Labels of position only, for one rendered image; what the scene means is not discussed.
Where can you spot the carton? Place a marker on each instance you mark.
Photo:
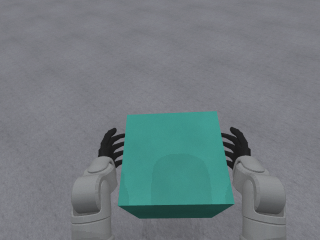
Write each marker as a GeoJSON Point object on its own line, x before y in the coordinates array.
{"type": "Point", "coordinates": [174, 166]}

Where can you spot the robot right hand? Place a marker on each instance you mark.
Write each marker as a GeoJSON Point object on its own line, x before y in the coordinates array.
{"type": "Point", "coordinates": [239, 148]}

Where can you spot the robot right forearm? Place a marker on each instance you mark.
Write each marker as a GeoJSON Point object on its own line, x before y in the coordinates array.
{"type": "Point", "coordinates": [263, 201]}

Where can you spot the robot left hand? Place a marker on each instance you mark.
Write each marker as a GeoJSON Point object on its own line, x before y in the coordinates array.
{"type": "Point", "coordinates": [107, 148]}

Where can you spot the robot left forearm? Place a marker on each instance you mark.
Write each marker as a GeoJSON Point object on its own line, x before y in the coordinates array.
{"type": "Point", "coordinates": [91, 201]}

